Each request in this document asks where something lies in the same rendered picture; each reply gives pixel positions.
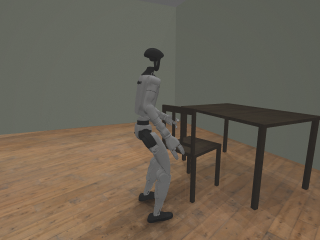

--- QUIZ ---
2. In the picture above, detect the table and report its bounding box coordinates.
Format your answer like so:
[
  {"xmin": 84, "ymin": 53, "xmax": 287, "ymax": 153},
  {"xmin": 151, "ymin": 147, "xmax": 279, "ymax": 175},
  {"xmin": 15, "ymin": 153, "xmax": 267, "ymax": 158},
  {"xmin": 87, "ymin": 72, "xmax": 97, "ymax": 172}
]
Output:
[{"xmin": 181, "ymin": 103, "xmax": 320, "ymax": 210}]

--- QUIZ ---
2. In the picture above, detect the robot right upper arm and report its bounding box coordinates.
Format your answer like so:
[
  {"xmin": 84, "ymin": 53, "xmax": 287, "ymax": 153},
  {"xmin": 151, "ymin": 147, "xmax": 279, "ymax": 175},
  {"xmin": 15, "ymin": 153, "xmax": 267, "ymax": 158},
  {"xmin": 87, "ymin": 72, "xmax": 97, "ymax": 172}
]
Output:
[{"xmin": 142, "ymin": 75, "xmax": 161, "ymax": 114}]

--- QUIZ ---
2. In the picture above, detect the robot right forearm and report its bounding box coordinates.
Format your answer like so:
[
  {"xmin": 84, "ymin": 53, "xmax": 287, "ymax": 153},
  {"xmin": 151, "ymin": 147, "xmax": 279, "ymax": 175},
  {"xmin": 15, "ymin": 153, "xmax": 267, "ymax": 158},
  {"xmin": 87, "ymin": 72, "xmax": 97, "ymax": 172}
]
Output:
[{"xmin": 146, "ymin": 104, "xmax": 171, "ymax": 140}]

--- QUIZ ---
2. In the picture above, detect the robot left hand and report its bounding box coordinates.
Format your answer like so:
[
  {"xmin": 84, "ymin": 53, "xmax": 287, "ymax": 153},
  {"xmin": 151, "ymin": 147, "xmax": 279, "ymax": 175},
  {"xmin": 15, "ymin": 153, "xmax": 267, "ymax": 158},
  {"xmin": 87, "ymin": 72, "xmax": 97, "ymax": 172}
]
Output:
[{"xmin": 164, "ymin": 114, "xmax": 179, "ymax": 128}]

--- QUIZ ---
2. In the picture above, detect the robot right shin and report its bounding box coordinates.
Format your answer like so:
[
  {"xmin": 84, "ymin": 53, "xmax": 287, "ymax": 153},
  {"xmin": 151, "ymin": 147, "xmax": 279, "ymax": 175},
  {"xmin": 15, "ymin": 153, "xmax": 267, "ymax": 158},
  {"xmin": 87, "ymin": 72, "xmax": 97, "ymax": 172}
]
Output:
[{"xmin": 153, "ymin": 172, "xmax": 172, "ymax": 216}]

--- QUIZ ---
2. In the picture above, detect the robot right hand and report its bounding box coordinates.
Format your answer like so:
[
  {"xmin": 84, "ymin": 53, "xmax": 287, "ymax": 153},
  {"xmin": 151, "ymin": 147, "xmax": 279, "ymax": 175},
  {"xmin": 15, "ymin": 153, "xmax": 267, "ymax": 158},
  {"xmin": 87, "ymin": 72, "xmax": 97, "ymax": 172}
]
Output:
[{"xmin": 165, "ymin": 135, "xmax": 185, "ymax": 160}]

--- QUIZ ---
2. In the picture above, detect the robot left forearm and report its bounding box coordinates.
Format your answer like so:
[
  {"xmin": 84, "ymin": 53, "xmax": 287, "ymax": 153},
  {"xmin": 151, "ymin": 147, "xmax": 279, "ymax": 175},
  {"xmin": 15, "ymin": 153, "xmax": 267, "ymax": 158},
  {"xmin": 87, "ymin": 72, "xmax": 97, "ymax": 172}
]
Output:
[{"xmin": 155, "ymin": 108, "xmax": 167, "ymax": 120}]

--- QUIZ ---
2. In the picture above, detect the right robot foot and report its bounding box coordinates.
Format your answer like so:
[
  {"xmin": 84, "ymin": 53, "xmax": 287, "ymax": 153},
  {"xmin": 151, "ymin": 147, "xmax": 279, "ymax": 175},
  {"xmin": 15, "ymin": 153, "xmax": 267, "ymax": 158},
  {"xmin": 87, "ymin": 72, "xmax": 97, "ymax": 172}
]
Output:
[{"xmin": 147, "ymin": 211, "xmax": 173, "ymax": 223}]

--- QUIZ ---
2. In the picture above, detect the chair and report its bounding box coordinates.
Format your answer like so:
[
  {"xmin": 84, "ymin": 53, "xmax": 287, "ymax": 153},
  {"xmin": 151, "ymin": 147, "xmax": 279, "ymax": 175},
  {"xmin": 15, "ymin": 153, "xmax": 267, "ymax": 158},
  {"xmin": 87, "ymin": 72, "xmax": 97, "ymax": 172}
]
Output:
[{"xmin": 162, "ymin": 104, "xmax": 222, "ymax": 203}]

